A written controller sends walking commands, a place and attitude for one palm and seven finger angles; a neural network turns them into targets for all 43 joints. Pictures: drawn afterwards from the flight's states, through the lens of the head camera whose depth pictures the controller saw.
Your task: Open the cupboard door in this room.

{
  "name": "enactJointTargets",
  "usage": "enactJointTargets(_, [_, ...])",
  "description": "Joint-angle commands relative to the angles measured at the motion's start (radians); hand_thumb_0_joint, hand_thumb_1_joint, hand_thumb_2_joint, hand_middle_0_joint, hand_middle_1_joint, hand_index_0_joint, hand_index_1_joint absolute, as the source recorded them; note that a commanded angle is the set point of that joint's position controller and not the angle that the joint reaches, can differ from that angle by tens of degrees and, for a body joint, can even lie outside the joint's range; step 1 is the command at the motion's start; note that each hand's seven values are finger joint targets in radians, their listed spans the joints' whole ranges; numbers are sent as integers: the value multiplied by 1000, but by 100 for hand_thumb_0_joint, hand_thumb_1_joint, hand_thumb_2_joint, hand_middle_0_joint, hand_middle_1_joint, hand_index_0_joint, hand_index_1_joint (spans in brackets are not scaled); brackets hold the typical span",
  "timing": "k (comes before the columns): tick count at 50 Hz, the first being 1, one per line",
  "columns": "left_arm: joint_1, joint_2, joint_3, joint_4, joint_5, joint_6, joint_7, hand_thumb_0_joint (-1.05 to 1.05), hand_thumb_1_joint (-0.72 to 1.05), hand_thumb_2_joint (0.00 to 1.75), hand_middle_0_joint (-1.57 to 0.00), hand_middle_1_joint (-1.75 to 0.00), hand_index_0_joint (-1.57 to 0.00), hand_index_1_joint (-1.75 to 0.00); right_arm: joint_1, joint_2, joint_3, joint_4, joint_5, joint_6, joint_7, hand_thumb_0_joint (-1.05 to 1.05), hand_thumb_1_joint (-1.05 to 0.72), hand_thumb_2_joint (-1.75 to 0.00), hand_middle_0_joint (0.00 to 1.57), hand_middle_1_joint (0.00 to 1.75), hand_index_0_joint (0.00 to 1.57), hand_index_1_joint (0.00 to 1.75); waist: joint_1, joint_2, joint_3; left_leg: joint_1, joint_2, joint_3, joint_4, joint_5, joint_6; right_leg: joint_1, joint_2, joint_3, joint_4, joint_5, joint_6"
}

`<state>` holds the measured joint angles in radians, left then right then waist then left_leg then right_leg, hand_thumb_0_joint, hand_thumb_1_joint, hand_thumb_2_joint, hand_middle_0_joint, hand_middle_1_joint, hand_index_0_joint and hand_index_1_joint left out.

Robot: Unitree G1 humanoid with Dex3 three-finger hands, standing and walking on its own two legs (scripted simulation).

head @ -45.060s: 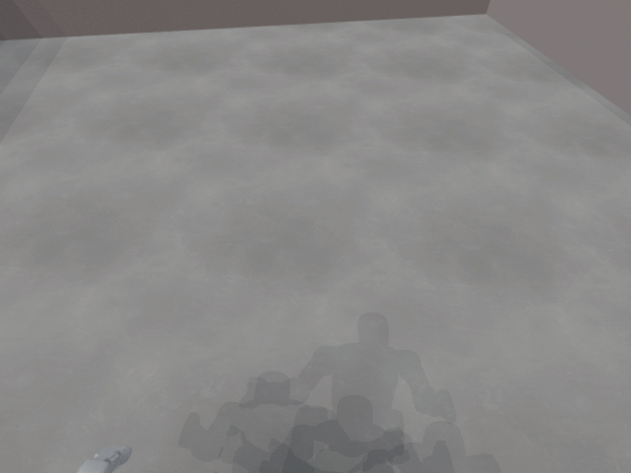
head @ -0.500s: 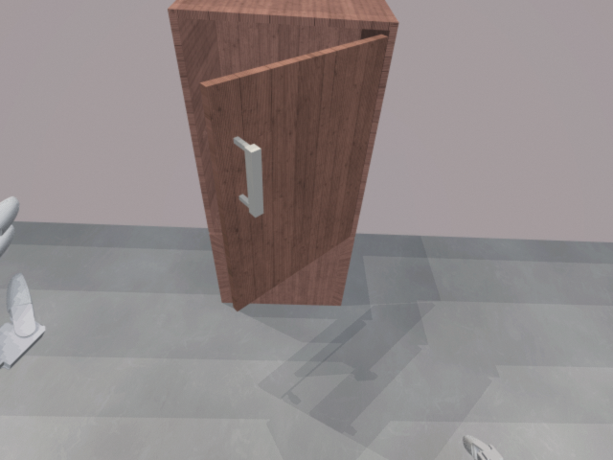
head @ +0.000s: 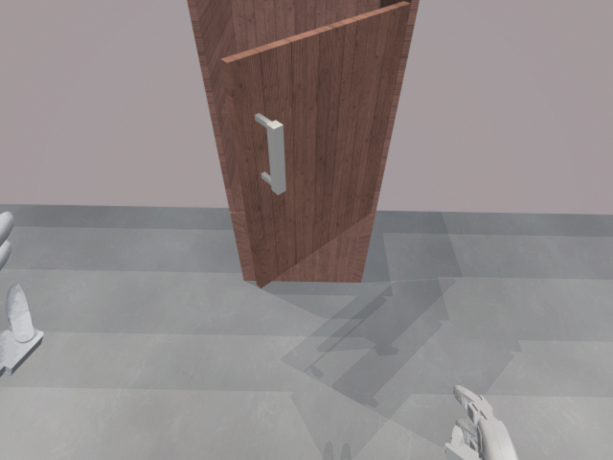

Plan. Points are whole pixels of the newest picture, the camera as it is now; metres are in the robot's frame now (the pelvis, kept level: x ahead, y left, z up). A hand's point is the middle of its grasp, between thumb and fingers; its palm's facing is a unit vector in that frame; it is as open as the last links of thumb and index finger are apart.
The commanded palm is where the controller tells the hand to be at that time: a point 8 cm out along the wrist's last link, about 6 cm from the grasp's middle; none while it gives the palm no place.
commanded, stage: stop stepping back and stand still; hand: left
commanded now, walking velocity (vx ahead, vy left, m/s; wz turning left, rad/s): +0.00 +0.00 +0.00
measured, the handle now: (270, 154) +0.60 +0.11 +0.07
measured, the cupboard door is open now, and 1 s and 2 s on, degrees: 42 42 42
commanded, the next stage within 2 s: let the arm hang, fingers relaxed in 0.40 s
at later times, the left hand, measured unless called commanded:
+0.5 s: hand (18, 353) +0.18 +0.28 +0.15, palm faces +0.40 -0.78 -0.48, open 7.4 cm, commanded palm none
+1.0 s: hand out of the picture -0.06 +0.20 -0.17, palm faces +0.07 -0.97 -0.22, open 7.2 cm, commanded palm none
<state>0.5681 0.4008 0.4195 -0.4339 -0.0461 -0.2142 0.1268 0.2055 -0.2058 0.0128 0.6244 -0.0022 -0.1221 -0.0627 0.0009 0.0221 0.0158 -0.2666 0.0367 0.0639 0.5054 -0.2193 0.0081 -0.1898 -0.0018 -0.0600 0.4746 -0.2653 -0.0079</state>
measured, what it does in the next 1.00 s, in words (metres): stands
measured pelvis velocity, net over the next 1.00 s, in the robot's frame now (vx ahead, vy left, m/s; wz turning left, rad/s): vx -0.03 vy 0.00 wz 0.06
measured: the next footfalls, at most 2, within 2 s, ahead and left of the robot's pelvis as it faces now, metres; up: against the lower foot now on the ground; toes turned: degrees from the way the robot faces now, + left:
none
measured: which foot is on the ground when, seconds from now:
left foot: down 0.00-1.00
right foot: down 0.00-1.00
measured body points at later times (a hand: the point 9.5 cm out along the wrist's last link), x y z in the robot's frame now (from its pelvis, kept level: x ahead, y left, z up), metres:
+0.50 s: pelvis -0.02 +0.01 +0.00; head +0.00 +0.01 +0.45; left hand +0.15 +0.32 +0.18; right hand +0.15 -0.22 -0.08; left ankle +0.03 +0.11 -0.74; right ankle -0.01 -0.11 -0.74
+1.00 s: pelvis -0.03 +0.00 +0.00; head +0.00 +0.01 +0.45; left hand -0.07 +0.25 -0.15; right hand -0.01 -0.25 -0.15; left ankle +0.03 +0.11 -0.74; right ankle -0.01 -0.11 -0.74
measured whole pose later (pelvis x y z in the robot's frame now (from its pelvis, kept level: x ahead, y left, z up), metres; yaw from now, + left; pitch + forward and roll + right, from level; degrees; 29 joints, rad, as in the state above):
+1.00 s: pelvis -0.03 +0.00 +0.00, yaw +3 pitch -1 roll -1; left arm 0.32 0.22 0.01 1.07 0.01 0.03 0.00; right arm 0.27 -0.22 -0.01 1.08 -0.02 0.04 0.00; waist 0.01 0.01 0.08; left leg -0.30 0.01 0.01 0.47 -0.15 0.01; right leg -0.21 -0.02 -0.12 0.47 -0.23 -0.02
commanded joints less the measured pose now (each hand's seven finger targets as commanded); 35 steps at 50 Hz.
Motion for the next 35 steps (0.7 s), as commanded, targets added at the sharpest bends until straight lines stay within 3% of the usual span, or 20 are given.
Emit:
enactJointTargets(1, [-107,154,87,-182,10,-45,19,0,90,90,-20,-30,-20,-30,-85,-121,-43,-154,1,-60,-26,0,-90,-90,20,30,20,30,-2,27,-52,58,59,-112,-167,42,21,-26,-35,74,-100,78,14])
enactJointTargets(4, [-117,159,82,-211,20,-44,24,0,90,90,-20,-30,-20,-30,-82,-122,-44,-155,-2,-72,-30,0,-90,-90,20,30,20,30,4,36,-88,60,53,-105,-173,42,22,20,-36,66,-98,96,16])
enactJointTargets(9, [-87,174,96,-269,23,-46,33,0,90,90,-20,-30,-20,-30,-87,-123,-43,-164,-6,-82,-24,0,-90,-90,20,30,20,30,7,103,-82,38,42,-110,-186,1,12,32,-35,58,-113,61,10])
enactJointTargets(14, [-28,176,124,-225,15,-48,33,0,90,90,-20,-30,-20,-30,-83,-116,-42,-165,-7,-72,-23,0,-90,-90,20,30,20,30,5,61,-57,17,37,-113,-189,-23,2,21,-36,60,-142,40,7])
enactJointTargets(24, [-52,154,91,-186,13,-43,24,0,90,90,-20,-30,-20,-30,-83,-122,-47,-154,-2,-70,-25,0,-90,-90,20,30,20,30,0,20,-62,40,35,-104,-177,-30,3,-4,-41,62,-171,20,10])
enactJointTargets(25, [-133,-7,-303,593,89,110,-110,0,90,90,-20,-30,-20,-30,-120,-318,-97,121,5,-84,67,0,-90,-90,20,30,20,30,-53,81,0,-94,93,-193,-31,186,32,-126,-106,26,7,117,-23])
enactJointTargets(26, [-128,-9,-275,626,78,184,-125,0,90,90,-20,-30,-20,-30,-51,-258,-94,115,9,-3,70,0,-90,-90,20,30,20,30,-31,87,-73,-33,105,-169,-54,249,32,-115,-93,55,17,58,-20])
enactJointTargets(27, [-131,-21,-283,617,78,203,-128,0,90,90,-20,-30,-20,-30,-39,-255,-93,96,7,17,65,0,-90,-90,20,30,20,30,-29,98,-69,-25,121,-172,-58,282,42,-122,-71,43,49,2,-13])
enactJointTargets(28, [-140,-27,-290,650,77,205,-128,0,90,90,-20,-30,-20,-30,-55,-246,-82,101,-1,31,62,0,-90,-90,20,30,20,30,-17,57,-96,-90,142,-219,-82,178,69,-90,-61,44,84,-65,-16])
enactJointTargets(29, [-160,-16,-295,698,83,204,-129,0,90,90,-20,-30,-20,-30,-72,-244,-71,98,-8,42,62,0,-90,-90,20,30,20,30,-8,2,-94,-126,134,-237,-99,117,80,-59,-56,51,86,-62,-21])
enactJointTargets(30, [-184,4,-300,753,86,202,-129,0,90,90,-20,-30,-20,-30,-81,-247,-66,107,-13,50,64,0,-90,-90,20,30,20,30,-1,-90,-94,-123,120,-234,-93,91,77,-42,-62,60,58,-40,-29])
enactJointTargets(32, [-250,44,-306,860,92,197,-128,0,90,90,-20,-30,-20,-30,-70,-241,-66,134,-14,67,67,0,-90,-90,20,30,20,30,-6,-253,-98,-71,66,-186,-30,71,54,-66,-123,106,-34,-11,-60])
enactJointTargets(34, [-313,47,-329,976,84,205,-126,0,90,90,-20,-30,-20,-30,-60,-205,-56,178,-17,90,69,0,-90,-90,20,30,20,30,-22,-251,-66,2,10,-118,45,61,33,-151,-186,139,-103,-34,-91])
enactJointTargets(35, [-342,38,-344,1026,79,211,-122,0,90,90,-20,-30,-20,-30,-46,-190,-51,198,-21,102,69,0,-90,-90,20,30,20,30,-32,-178,-47,34,2,-100,59,36,24,-194,-196,142,-119,-83,-99])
